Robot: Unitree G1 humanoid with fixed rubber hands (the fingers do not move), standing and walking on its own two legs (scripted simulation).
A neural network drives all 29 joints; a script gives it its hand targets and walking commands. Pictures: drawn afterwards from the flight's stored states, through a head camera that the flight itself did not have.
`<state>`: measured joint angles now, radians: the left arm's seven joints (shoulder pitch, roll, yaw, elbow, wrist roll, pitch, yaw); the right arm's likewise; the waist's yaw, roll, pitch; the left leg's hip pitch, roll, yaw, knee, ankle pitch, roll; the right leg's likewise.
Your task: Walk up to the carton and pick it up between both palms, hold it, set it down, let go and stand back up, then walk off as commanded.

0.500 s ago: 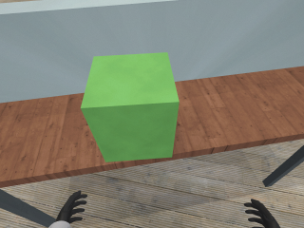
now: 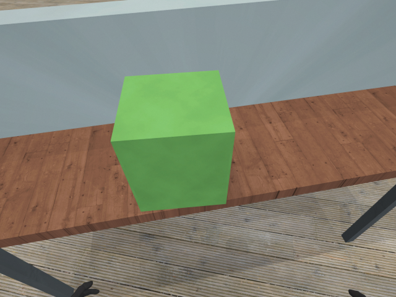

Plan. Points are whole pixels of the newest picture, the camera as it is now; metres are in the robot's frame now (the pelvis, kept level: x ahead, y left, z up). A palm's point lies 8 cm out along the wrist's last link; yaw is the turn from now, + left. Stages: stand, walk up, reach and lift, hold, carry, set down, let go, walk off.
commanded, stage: stand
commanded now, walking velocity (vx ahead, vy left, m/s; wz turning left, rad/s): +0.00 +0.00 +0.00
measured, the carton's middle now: (178, 143) +0.42 +0.08 +0.06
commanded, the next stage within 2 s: none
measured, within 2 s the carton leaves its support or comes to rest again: neither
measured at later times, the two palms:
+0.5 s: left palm out of the picture +0.06 +0.31 -0.11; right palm out of the picture +0.07 -0.31 -0.10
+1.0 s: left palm out of the picture +0.08 +0.31 -0.11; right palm out of the picture +0.09 -0.31 -0.10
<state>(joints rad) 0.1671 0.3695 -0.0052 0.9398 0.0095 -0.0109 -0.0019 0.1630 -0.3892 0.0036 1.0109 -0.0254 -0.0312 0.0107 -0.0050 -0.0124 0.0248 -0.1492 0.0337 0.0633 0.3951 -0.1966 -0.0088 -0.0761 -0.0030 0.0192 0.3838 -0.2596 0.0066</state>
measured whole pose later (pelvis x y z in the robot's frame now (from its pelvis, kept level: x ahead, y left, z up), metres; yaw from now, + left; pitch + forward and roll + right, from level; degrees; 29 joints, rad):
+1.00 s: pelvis +0.00 +0.00 +0.00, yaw +0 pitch -3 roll +0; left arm 0.13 0.39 0.00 1.04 0.01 -0.02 0.00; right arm 0.09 -0.39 0.00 1.08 -0.01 -0.02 0.00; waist -0.01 -0.01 0.04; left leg -0.13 0.03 0.05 0.34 -0.16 -0.01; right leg -0.04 0.00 0.01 0.30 -0.21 0.01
